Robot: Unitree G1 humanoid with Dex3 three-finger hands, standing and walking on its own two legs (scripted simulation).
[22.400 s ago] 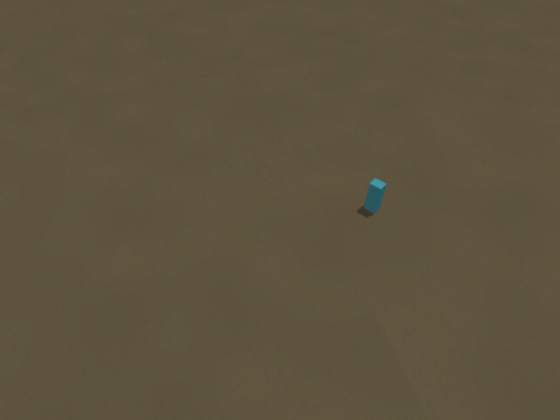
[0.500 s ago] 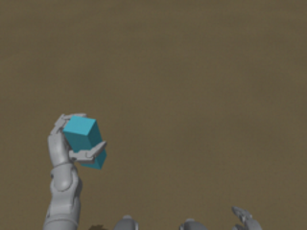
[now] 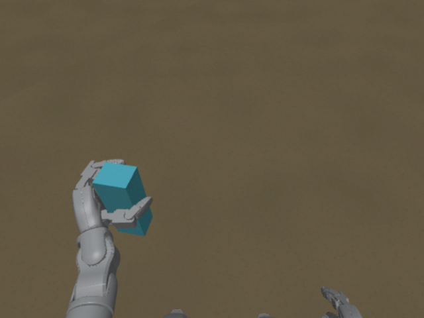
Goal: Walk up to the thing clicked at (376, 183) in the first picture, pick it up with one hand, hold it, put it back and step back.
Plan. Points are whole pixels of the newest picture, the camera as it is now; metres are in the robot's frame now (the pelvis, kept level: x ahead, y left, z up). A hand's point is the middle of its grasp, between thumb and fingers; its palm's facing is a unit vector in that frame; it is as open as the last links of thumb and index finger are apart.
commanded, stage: hold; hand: left
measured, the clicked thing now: (126, 202) +0.34 +0.19 +0.01
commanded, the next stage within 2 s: crouch in 0.26 s
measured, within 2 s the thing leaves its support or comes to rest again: neither
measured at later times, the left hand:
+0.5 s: hand (124, 198) +0.33 +0.18 +0.05, palm faces +0.36 -0.93 -0.03, open 10.5 cm
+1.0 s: hand (128, 230) +0.35 +0.23 -0.16, palm faces +0.43 -0.90 -0.03, open 10.4 cm
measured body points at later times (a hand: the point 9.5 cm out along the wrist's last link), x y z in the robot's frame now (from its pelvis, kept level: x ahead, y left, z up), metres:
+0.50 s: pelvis +0.00 +0.00 +0.01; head +0.04 +0.00 +0.45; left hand +0.31 +0.23 +0.05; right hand +0.14 -0.24 -0.10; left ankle +0.02 +0.13 -0.69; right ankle +0.00 -0.13 -0.69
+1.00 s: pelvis -0.04 +0.00 -0.14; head +0.11 +0.03 +0.28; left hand +0.33 +0.28 -0.16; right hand +0.09 -0.26 -0.26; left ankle +0.02 +0.13 -0.69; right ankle +0.00 -0.13 -0.69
